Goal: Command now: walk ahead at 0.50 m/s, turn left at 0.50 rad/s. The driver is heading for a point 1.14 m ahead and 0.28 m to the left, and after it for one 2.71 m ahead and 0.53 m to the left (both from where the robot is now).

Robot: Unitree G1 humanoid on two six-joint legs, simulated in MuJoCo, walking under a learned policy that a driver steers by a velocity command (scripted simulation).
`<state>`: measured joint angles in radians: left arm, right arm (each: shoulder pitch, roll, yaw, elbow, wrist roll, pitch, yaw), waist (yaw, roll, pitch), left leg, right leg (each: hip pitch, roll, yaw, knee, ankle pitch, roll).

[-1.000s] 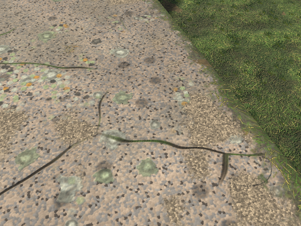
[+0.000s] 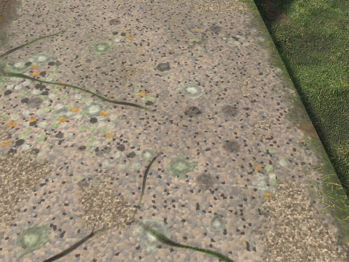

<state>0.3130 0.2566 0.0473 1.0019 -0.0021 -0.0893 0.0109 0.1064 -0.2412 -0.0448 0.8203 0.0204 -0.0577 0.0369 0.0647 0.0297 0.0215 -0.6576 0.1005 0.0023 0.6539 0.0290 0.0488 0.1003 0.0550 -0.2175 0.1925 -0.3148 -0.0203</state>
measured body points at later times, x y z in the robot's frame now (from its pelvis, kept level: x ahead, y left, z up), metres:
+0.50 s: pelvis +0.29 +0.04 +0.01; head +0.32 +0.06 +0.46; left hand +0.45 +0.33 -0.08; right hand +0.42 -0.23 -0.10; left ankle +0.19 +0.11 -0.73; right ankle +0.51 -0.07 -0.70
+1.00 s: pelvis +0.55 +0.11 +0.01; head +0.58 +0.13 +0.45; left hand +0.39 +0.35 -0.12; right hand +0.86 +0.04 -0.07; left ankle +0.61 +0.31 -0.70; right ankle +0.51 -0.05 -0.73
